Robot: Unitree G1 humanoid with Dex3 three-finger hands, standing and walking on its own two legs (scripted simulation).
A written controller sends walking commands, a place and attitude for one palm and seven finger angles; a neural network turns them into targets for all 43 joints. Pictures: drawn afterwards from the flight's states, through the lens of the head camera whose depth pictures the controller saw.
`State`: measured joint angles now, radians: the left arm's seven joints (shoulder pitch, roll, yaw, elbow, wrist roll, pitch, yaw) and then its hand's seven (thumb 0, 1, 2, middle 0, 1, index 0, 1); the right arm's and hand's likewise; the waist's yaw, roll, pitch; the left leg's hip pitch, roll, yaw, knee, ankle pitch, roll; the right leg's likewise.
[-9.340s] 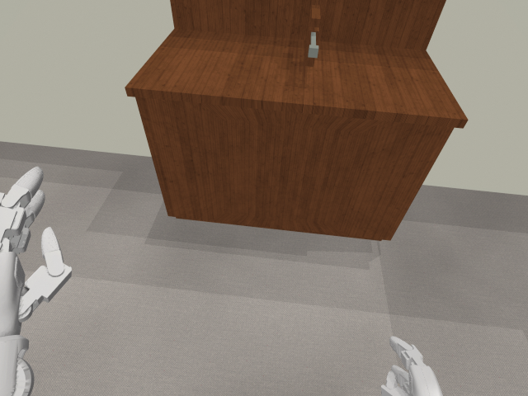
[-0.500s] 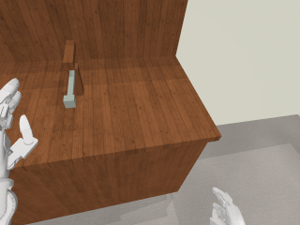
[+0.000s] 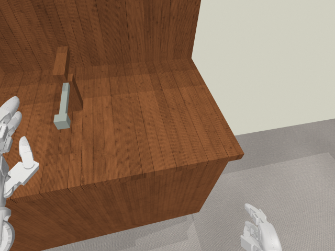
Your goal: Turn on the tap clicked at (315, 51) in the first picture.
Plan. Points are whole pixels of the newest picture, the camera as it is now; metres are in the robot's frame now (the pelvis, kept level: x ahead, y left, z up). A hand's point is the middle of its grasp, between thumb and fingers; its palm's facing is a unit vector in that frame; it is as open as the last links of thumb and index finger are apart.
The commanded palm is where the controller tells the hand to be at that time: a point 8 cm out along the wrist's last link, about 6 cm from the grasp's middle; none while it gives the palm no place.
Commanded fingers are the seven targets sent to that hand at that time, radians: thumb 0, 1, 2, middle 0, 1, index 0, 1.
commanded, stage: look again from close up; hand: left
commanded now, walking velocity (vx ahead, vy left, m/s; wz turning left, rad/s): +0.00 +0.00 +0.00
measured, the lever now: (62, 121) +0.37 +0.30 +0.08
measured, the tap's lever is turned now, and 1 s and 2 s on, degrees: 0 0 0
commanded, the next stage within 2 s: come to a stop and stand still in 0.34 s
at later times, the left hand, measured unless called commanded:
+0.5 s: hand (48, 172) +0.21 +0.23 +0.15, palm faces +0.38 -0.86 -0.34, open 7.4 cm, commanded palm +0.15 +0.26 +0.17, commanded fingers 0.00 0.90 0.90 -0.20 -0.30 -0.20 -0.30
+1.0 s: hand (25, 167) +0.21 +0.26 +0.17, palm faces +0.45 -0.84 -0.30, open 7.4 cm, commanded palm +0.15 +0.27 +0.17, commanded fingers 0.00 0.90 0.90 -0.20 -0.30 -0.20 -0.30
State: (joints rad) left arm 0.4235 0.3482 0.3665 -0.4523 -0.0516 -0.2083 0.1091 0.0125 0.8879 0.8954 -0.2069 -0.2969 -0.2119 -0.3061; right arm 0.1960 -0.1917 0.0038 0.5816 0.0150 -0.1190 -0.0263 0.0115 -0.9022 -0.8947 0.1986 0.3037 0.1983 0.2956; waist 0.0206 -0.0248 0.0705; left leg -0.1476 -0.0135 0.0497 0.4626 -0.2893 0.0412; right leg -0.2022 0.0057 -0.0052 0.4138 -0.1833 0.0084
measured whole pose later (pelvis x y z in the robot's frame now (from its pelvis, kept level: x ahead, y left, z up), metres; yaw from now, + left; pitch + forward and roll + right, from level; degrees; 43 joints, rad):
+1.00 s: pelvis -0.02 +0.00 +0.00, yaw -1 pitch -2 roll -1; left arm 0.33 0.34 0.39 -0.42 -0.05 -0.24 0.11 0.02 0.89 0.90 -0.21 -0.30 -0.21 -0.31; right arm 0.23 -0.19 0.02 0.61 0.01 -0.18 -0.02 0.01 -0.90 -0.89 0.20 0.30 0.20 0.30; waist 0.05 -0.05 0.07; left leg -0.17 -0.01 0.06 0.48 -0.27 0.04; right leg -0.23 0.01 0.01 0.44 -0.17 0.00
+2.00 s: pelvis -0.01 -0.01 +0.00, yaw +3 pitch +0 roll +0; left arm 0.08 0.47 0.43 -0.30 -0.11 -0.04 0.02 0.01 0.88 0.89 -0.21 -0.30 -0.22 -0.31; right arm 0.22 -0.23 0.04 0.63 0.00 -0.13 -0.01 0.01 -0.90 -0.89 0.20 0.30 0.20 0.30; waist 0.05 -0.03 0.03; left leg -0.21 -0.04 0.01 0.49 -0.27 0.03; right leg -0.27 -0.01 -0.01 0.50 -0.21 0.00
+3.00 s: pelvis +0.02 -0.04 -0.02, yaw +6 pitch +2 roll +0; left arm 0.48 0.30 0.28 -0.50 -0.19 -0.04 0.05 0.02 0.89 0.90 -0.21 -0.30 -0.21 -0.31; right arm 0.21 -0.24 0.00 0.66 0.04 -0.27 -0.08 0.01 -0.90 -0.89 0.20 0.30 0.20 0.30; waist 0.08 0.04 -0.07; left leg -0.32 -0.02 -0.05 0.67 -0.39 -0.01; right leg -0.36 0.01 -0.08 0.68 -0.36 -0.04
